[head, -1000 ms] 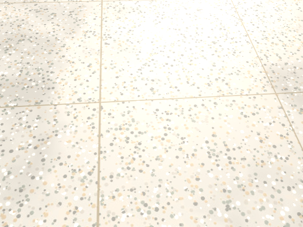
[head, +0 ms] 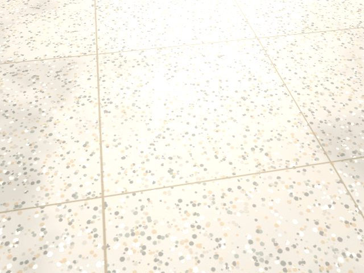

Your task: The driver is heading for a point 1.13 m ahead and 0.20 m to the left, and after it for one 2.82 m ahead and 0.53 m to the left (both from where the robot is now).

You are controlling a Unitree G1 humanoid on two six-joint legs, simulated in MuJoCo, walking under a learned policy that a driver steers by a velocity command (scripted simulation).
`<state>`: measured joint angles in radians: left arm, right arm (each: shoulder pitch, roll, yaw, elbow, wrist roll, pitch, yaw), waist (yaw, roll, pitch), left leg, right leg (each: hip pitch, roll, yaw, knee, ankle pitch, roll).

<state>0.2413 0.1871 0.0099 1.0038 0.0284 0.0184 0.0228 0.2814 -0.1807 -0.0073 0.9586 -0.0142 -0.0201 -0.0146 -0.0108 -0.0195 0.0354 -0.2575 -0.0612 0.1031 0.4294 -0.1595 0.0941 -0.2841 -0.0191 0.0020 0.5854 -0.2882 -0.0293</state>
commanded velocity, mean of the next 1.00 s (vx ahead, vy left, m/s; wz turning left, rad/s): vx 0.32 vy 0.00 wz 0.00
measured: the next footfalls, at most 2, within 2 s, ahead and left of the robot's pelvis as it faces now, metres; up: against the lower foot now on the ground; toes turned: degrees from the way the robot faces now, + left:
right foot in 0.02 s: +0.06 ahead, -0.12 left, +0.00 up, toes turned +0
right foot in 0.92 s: +0.47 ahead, -0.05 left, +0.00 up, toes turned -3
